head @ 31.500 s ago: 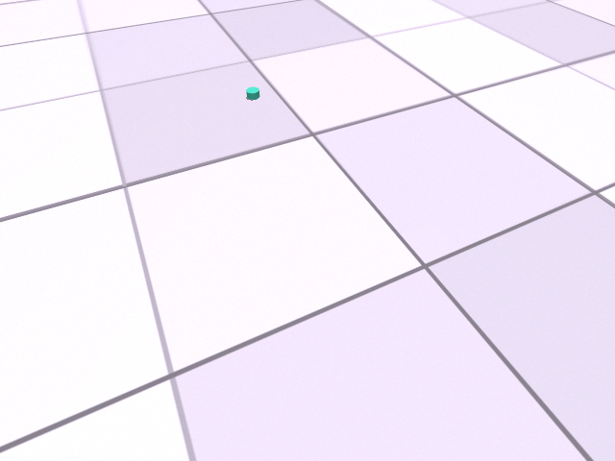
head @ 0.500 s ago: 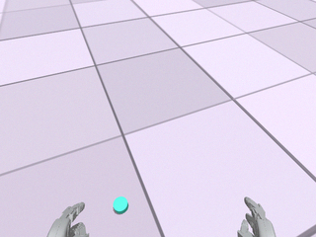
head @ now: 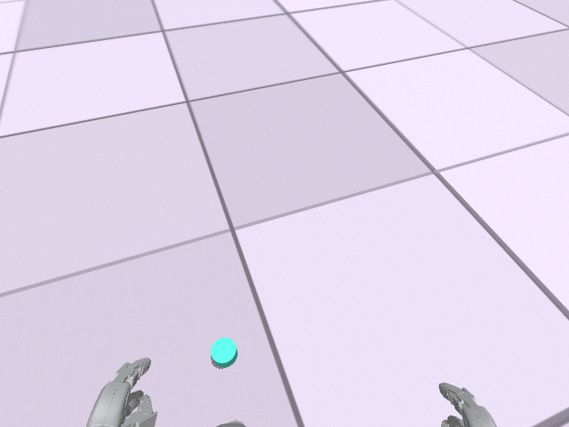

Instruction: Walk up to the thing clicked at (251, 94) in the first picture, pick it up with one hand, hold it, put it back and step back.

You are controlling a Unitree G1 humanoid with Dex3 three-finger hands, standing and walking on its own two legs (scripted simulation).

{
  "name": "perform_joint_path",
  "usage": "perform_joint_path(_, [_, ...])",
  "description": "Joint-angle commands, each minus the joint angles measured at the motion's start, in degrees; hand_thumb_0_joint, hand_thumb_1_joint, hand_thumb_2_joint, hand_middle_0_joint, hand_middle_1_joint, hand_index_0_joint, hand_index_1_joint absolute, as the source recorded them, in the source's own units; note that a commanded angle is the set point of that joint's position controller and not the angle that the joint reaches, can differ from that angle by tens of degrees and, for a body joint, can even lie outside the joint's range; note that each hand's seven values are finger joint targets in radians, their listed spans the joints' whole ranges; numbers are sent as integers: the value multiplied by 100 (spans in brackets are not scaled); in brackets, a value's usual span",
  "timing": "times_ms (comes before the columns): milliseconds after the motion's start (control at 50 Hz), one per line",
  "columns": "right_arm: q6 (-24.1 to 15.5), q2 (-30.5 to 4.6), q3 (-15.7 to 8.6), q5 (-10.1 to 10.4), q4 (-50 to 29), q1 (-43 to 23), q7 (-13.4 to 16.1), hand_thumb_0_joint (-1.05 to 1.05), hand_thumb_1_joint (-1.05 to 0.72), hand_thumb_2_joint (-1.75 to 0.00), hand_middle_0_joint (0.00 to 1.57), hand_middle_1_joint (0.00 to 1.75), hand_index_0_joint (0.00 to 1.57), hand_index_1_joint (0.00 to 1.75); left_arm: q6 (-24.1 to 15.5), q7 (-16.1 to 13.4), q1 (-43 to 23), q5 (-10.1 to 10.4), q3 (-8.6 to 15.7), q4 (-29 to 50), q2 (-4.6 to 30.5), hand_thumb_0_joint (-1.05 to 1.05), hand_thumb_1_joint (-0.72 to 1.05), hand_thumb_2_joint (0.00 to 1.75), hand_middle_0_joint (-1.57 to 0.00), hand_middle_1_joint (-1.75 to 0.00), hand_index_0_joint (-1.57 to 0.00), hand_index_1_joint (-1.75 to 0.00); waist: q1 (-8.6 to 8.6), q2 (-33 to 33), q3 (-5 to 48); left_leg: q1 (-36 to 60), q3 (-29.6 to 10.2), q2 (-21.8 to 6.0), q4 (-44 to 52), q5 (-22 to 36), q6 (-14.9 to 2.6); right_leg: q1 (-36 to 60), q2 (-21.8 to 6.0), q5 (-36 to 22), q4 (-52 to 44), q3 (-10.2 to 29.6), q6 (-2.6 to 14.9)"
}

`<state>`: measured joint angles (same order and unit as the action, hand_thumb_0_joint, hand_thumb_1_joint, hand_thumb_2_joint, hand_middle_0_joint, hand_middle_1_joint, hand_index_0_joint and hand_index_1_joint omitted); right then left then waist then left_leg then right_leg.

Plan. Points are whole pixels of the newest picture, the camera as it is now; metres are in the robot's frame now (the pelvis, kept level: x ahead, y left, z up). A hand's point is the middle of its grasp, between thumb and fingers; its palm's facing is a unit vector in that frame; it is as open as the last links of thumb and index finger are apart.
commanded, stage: stand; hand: left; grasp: from above
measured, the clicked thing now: (224, 352) +0.45 +0.23 -0.71
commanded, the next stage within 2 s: none
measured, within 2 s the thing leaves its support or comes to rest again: neither
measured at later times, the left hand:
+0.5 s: hand out of the picture +0.03 +0.24 -0.12, palm faces +0.03 -0.95 -0.32, open 7.4 cm
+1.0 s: hand out of the picture +0.04 +0.24 -0.11, palm faces +0.00 -0.94 -0.33, open 7.4 cm
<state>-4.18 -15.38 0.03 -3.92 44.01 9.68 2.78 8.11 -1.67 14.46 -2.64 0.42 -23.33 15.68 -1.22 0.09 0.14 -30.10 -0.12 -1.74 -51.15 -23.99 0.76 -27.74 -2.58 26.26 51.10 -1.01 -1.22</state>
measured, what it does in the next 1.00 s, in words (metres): rises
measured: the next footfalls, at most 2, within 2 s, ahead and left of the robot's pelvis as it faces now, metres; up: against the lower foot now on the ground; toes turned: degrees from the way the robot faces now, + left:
none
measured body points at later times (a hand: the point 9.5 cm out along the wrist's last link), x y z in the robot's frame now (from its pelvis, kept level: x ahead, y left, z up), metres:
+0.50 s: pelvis +0.00 +0.01 +0.05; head -0.01 +0.01 +0.50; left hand +0.03 +0.29 -0.10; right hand +0.06 -0.27 -0.10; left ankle +0.03 +0.13 -0.69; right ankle +0.00 -0.14 -0.69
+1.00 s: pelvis -0.01 +0.00 +0.05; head -0.01 +0.00 +0.50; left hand +0.04 +0.29 -0.09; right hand +0.05 -0.28 -0.09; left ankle +0.03 +0.13 -0.69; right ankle +0.00 -0.14 -0.69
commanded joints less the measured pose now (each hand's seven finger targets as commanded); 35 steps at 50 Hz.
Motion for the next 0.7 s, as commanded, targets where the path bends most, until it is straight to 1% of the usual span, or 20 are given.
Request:
perform_joint_path(0, [-40,-926,-496,126,-217,-167,-174,0,-90,-90,20,30,20,30,-608,-79,-257,-28,480,-539,955,0,90,90,-20,-30,-20,-30,-31,254,681,1090,-290,-69,1094,1410,-404,607,-262,-1392,-1287,503,384])
perform_joint_path(20, [-14,-943,-509,113,-116,-184,-185,0,-90,-90,20,30,20,30,-650,-91,-324,-24,491,-773,933,0,90,90,-20,-30,-20,-30,-25,150,726,1219,-379,-136,1204,1524,-428,657,-225,-1478,-1273,436,346])
perform_joint_path(40, [24,-973,-512,89,-15,-196,-184,0,-90,-90,20,30,20,30,-682,-95,-325,-11,474,-1004,883,0,90,90,-20,-30,-20,-30,-34,-85,595,1121,-466,-193,1429,1287,-442,730,-186,-1367,-1378,380,287])
perform_joint_path(60, [46,-983,-521,78,50,-225,-171,0,-90,-90,20,30,20,30,-722,-95,-323,-5,485,-1196,906,0,90,90,-20,-30,-20,-30,-41,-161,545,1209,-507,-247,1567,1291,-447,800,-172,-1384,-1400,338,260])
perform_joint_path(80, [75,-975,-503,80,134,-240,-163,0,-90,-90,20,30,20,30,-756,-94,-362,-13,483,-1404,895,0,90,90,-20,-30,-20,-30,-34,-205,423,1152,-554,-276,1725,1275,-439,893,-157,-1372,-1497,319,248])
perform_joint_path(100, [110,-991,-506,82,208,-279,-163,0,-90,-90,20,30,20,30,-782,-91,-359,-24,483,-1600,884,0,90,90,-20,-30,-20,-30,-51,-181,295,1058,-532,-263,1828,1031,-419,975,-178,-1270,-1680,332,261])
perform_joint_path(140, [157,-1012,-496,108,391,-205,-140,0,-90,-90,20,30,20,30,-836,-76,-409,-7,482,-1919,937,0,90,90,-20,-30,-20,-30,2,-77,169,1207,-450,-219,1950,1034,-368,1071,-233,-1352,-1965,414,282])
perform_joint_path(160, [162,-998,-492,118,474,-198,-136,0,-90,-90,20,30,20,30,-861,-71,-420,-5,490,-2071,983,0,90,90,-20,-30,-20,-30,17,-49,233,1368,-448,-231,1978,1282,-355,1170,-260,-1568,-2019,415,294])
perform_joint_path(200, [199,-1034,-481,139,649,-145,-114,0,-90,-90,20,30,20,30,-884,-72,-408,24,471,-2360,1002,0,90,90,-20,-30,-20,-30,54,-88,125,1485,-469,-251,2226,1093,-324,1275,-274,-1484,-2300,441,268])
perform_joint_path(220, [208,-1046,-469,147,723,-151,-115,0,-90,-90,20,30,20,30,-885,-75,-439,31,474,-2495,1030,0,90,90,-20,-30,-20,-30,54,-84,113,1526,-488,-271,2328,1196,-322,1382,-285,-1572,-2367,427,274])
perform_joint_path(260, [220,-1116,-450,155,876,-174,-99,0,-90,-90,20,30,20,30,-876,-76,-374,58,440,-2763,985,0,90,90,-20,-30,-20,-30,21,-248,-4,1616,-617,-367,2670,1122,-314,1540,-245,-1567,-2518,359,235])
perform_joint_path(320, [227,-1165,-427,186,1075,-189,-80,0,-90,-90,20,30,20,30,-870,-70,-352,74,418,-3103,1006,0,90,90,-20,-30,-20,-30,-4,-233,-44,1794,-631,-411,2971,1252,-274,1777,-269,-1681,-2695,350,198])
perform_joint_path(360, [231,-1168,-428,210,1190,-194,-69,0,-90,-90,20,30,20,30,-880,-74,-360,76,408,-3268,1056,0,90,90,-20,-30,-20,-30,-4,-157,-28,2002,-563,-407,3017,1431,-250,1814,-322,-1778,-2867,397,199])
perform_joint_path(420, [257,-1153,-405,227,1354,-131,-79,0,-90,-90,20,30,20,30,-902,-76,-426,70,382,-3471,1110,0,90,90,-20,-30,-20,-30,49,-36,-147,2082,-493,-378,3105,1430,-225,1863,-362,-1727,-3106,419,177])
perform_joint_path(500, [294,-1203,-399,235,1470,-227,-88,0,-90,-90,20,30,20,30,-879,-69,-434,69,354,-3687,1088,0,90,90,-20,-30,-20,-30,25,-92,-313,2008,-557,-412,3357,971,-217,1860,-324,-1501,-3234,370,145])
perform_joint_path(520, [297,-1189,-402,236,1481,-276,-99,0,-90,-90,20,30,20,30,-885,-73,-432,60,354,-3728,1117,0,90,90,-20,-30,-20,-30,22,-29,-347,2054,-546,-401,3368,993,-196,1808,-323,-1417,-3282,369,146])
perform_joint_path(560, [320,-1204,-398,235,1557,-200,-114,0,-90,-90,20,30,20,30,-888,-57,-496,61,351,-3786,1147,0,90,90,-20,-30,-20,-30,60,17,-477,1920,-550,-388,3427,688,-193,1792,-316,-1140,-3368,392,129])
perform_joint_path(580, [320,-1225,-402,237,1571,-218,-121,0,-90,-90,20,30,20,30,-899,-55,-508,66,344,-3799,1146,0,90,90,-20,-30,-20,-30,61,15,-384,2017,-530,-398,3381,847,-208,1826,-362,-1217,-3412,431,144])
perform_joint_path(660, [339,-1238,-389,235,1630,-282,-128,0,-90,-90,20,30,20,30,-883,-39,-503,71,344,-3893,1187,0,90,90,-20,-30,-20,-30,40,-138,-460,1838,-609,-433,3550,435,-198,1834,-322,-1092,-3425,391,135])
perform_joint_path(680, [330,-1261,-387,240,1643,-301,-135,0,-90,-90,20,30,20,30,-884,-32,-467,75,340,-3916,1190,0,90,90,-20,-30,-20,-30,29,-82,-470,1854,-626,-442,3570,442,-196,1808,-324,-1067,-3420,399,138])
